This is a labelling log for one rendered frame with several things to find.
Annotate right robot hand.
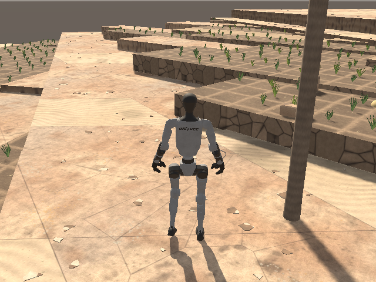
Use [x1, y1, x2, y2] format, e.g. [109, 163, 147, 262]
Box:
[211, 162, 225, 174]

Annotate robot left upper arm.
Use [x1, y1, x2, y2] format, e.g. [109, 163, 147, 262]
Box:
[160, 118, 177, 151]

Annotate right robot forearm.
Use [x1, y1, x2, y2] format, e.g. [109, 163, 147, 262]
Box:
[212, 142, 223, 165]

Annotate left robot forearm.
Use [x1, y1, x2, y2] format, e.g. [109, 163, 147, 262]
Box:
[153, 142, 165, 163]

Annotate humanoid robot torso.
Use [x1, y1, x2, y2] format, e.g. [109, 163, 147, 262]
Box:
[175, 117, 203, 176]

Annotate left robot foot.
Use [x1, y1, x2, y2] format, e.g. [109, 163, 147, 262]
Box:
[167, 226, 177, 236]

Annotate left robot hand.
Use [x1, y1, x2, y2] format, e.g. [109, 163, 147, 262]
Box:
[152, 161, 166, 173]

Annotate robot right upper arm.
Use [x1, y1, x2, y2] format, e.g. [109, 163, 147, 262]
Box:
[202, 119, 218, 152]

